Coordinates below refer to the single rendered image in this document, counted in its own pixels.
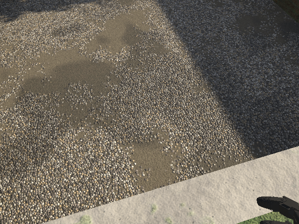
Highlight right robot hand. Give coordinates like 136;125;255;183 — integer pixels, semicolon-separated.
256;196;299;224

